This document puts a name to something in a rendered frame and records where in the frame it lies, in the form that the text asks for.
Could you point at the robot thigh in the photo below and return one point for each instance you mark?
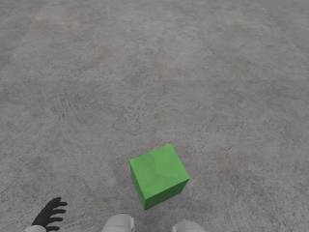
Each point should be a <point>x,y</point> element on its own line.
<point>119,223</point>
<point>187,226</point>

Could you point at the carton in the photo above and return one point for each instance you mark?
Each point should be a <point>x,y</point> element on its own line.
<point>158,176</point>

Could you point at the robot right thigh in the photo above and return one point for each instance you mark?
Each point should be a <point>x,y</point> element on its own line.
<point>187,226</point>

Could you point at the robot left thigh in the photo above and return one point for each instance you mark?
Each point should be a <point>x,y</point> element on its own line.
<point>119,223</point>

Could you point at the robot left hand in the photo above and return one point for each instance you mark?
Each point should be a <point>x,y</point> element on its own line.
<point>44,217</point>

